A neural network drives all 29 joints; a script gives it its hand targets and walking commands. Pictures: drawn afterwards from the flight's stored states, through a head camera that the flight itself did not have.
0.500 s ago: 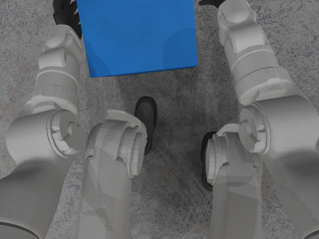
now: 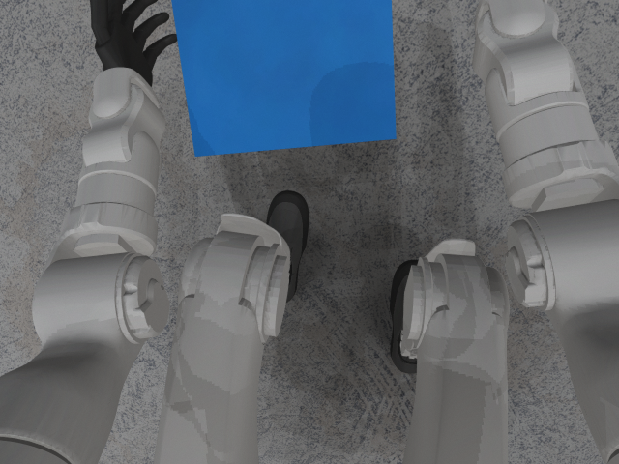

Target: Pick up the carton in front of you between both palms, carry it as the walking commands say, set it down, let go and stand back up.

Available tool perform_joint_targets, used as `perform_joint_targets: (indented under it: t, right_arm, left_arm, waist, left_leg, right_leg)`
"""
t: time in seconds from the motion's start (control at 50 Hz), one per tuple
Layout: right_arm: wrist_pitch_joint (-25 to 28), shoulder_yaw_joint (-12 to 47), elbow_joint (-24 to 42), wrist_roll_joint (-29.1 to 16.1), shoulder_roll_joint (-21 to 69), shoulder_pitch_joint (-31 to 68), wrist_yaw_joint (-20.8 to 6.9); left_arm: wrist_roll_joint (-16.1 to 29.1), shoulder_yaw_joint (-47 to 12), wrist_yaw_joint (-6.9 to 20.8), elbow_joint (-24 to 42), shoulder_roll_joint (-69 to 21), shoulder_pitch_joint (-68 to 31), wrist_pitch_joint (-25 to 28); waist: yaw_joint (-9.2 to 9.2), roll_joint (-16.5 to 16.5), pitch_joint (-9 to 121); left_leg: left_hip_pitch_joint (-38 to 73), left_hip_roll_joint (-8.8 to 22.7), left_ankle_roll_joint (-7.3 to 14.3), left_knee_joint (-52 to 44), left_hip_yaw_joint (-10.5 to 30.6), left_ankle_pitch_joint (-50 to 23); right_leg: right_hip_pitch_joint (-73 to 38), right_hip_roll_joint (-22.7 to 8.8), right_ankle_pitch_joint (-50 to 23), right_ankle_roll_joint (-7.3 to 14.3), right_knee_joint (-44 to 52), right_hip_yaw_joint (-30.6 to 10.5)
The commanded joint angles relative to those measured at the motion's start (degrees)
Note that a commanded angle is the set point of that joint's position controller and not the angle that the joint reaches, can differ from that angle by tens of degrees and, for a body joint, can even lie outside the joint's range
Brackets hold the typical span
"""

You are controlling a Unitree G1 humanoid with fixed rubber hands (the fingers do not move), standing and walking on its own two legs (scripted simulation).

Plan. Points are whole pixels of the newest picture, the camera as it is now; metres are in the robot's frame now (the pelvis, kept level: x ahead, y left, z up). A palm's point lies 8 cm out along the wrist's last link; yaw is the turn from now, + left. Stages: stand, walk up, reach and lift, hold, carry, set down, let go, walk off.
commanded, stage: set down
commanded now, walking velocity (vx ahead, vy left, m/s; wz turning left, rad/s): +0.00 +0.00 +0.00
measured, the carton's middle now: (300, 67) +0.49 +0.11 -0.27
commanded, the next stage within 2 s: let go in 0.88 s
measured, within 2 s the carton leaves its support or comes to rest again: neither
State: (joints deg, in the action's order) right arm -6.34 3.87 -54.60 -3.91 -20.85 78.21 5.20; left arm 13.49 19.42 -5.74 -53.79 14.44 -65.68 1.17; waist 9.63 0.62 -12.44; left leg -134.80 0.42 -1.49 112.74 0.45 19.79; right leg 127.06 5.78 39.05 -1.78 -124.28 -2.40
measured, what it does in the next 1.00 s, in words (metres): rises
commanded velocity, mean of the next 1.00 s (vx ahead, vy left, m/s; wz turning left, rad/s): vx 0.00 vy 0.00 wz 0.00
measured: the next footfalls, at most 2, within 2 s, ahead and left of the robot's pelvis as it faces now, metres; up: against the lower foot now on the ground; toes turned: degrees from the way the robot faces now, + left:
none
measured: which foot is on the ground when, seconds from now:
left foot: down 0.00-1.00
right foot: down 0.00-1.00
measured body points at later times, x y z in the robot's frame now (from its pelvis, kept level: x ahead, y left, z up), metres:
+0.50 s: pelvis +0.02 +0.00 +0.11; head +0.34 +0.02 +0.43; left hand +0.46 +0.28 -0.01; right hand +0.59 -0.09 -0.01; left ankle +0.17 +0.13 -0.36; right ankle +0.08 -0.12 -0.36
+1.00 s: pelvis +0.05 +0.01 +0.24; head +0.33 +0.03 +0.60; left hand +0.45 +0.28 +0.14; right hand +0.58 -0.10 +0.14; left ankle +0.17 +0.13 -0.36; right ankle +0.08 -0.12 -0.36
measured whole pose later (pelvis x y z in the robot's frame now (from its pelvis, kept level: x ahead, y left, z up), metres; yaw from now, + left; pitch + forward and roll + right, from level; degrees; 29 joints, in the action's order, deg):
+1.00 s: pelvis +0.05 +0.01 +0.24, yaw -1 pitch +45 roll -2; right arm -9.2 -10.2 -51.2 4.7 -15.2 57.8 -1.2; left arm 0.3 21.8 -1.6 -35.4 5.6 -41.3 -6.9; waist 9.6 -2.8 8.5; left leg -95.0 0.1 -0.5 64.0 1.5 13.8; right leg 88.2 3.6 27.1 -1.1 -70.5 -2.7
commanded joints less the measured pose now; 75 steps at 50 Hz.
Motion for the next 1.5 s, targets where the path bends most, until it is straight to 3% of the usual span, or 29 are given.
perform_joint_targets:
  t: [0.0,0.08,0.18,0.28,0.48,0.62,0.84,0.9,0.98,1.06,1.2,1.32,1.48]
  right_arm:
    - [-1.2,-3.4,9.1,0.8,-4.0,15.8,0.5]
    - [-2.7,-5.8,5.8,0.3,-4.1,13.2,-0.3]
    - [-2.4,-7.6,2.1,0.5,-4.3,10.7,-1.6]
    - [-2.1,-9.0,3.0,2.3,-4.0,8.3,-2.7]
    - [-4.0,-9.9,13.0,4.8,-2.3,3.9,-3.9]
    - [-4.5,-11.2,12.6,5.5,-1.7,-0.4,-5.2]
    - [-2.9,-12.7,8.6,6.5,-0.7,-4.0,-7.0]
    - [-2.2,-13.9,7.5,7.8,0.1,-6.2,-7.0]
    - [-1.5,-15.5,9.7,9.8,2.6,-14.4,-5.7]
    - [-0.9,-16.2,16.5,11.3,7.0,-26.4,-2.8]
    - [1.2,-14.9,28.5,10.4,11.0,-41.8,1.2]
    - [4.3,-13.6,27.9,8.7,10.1,-55.5,-0.3]
    - [7.4,-12.5,26.9,7.5,7.5,-72.1,-3.1]
  left_arm:
    - [-2.3,1.9,-1.1,12.3,8.6,-4.6,-1.7]
    - [-5.2,1.9,-1.3,16.2,6.2,-5.7,-4.2]
    - [-5.9,0.3,-0.8,16.4,2.6,-4.1,-5.7]
    - [-7.0,1.0,-0.4,17.0,0.8,0.3,-6.6]
    - [-8.5,3.1,0.9,25.3,0.8,7.8,-8.6]
    - [-8.7,2.5,2.1,25.9,-0.7,10.6,-9.3]
    - [-11.4,3.5,2.7,23.6,-2.6,13.9,-8.1]
    - [-12.5,3.3,3.4,23.3,-3.5,15.1,-7.4]
    - [-14.3,2.3,5.2,24.7,-3.6,22.3,-6.5]
    - [-16.2,-0.3,8.0,28.4,-2.0,32.0,-6.0]
    - [-15.6,-7.1,11.7,32.3,1.2,45.5,-5.0]
    - [-13.2,-13.1,12.0,33.1,1.6,59.3,-3.1]
    - [-11.7,-17.2,10.0,37.7,1.2,73.4,-1.4]
  waist:
    - [4.26,-11.0,75.8]
    - [3.97,-6.1,68.6]
    - [3.16,-3.4,66.2]
    - [3.52,-4.9,69.5]
    - [3.70,-10.8,78.0]
    - [2.78,-9.0,75.4]
    - [3.16,-7.9,68.7]
    - [2.23,-7.4,68.1]
    - [1.48,-6.8,72.6]
    - [0.77,-5.7,73.6]
    - [-0.95,-3.1,56.7]
    - [-2.04,-0.2,44.9]
    - [-4.15,2.3,35.4]
  left_leg:
    - [55.8,-1.2,-1.5,-6.2,-5.2,-14.8]
    - [54.6,-1.4,-2.1,-9.9,-6.0,-9.4]
    - [56.7,-1.6,-2.5,-13.9,-5.6,-8.9]
    - [60.3,-2.4,-2.5,-17.7,-5.4,-11.9]
    - [66.1,-3.8,-1.7,-26.0,-6.2,-20.6]
    - [70.7,-3.8,-2.0,-33.1,-5.9,-22.4]
    - [77.4,-2.9,-2.2,-45.7,-5.2,-22.4]
    - [79.9,-2.7,-2.1,-48.4,-4.9,-22.9]
    - [88.3,-2.8,-1.6,-51.3,-4.7,-28.1]
    - [97.6,-3.0,-0.4,-54.8,-4.2,-31.9]
    - [108.6,-2.3,1.1,-63.5,-1.9,-23.6]
    - [119.7,-1.2,0.8,-70.3,2.0,-20.9]
    - [135.6,-0.3,0.1,-76.9,4.4,-34.5]
  right_leg:
    - [-25.5,-1.2,-9.0,1.3,18.8,4.3]
    - [-21.0,-0.6,-4.3,1.8,22.3,4.6]
    - [-18.1,-0.1,-3.9,2.1,26.0,5.0]
    - [-20.0,0.5,-5.8,2.0,29.6,5.6]
    - [-35.9,1.1,-15.4,0.5,38.4,5.5]
    - [-40.1,1.0,-17.8,0.4,45.8,5.0]
    - [-48.2,0.2,-19.8,0.5,58.4,3.5]
    - [-50.4,-0.1,-20.9,0.5,61.5,3.1]
    - [-56.4,0.1,-26.4,0.0,65.5,2.9]
    - [-62.8,0.4,-30.9,-0.5,70.0,2.7]
    - [-68.8,-0.5,-21.9,0.0,79.7,2.4]
    - [-73.3,-1.2,-18.3,1.5,85.0,2.3]
    - [-83.6,-1.3,-23.3,2.2,93.3,2.6]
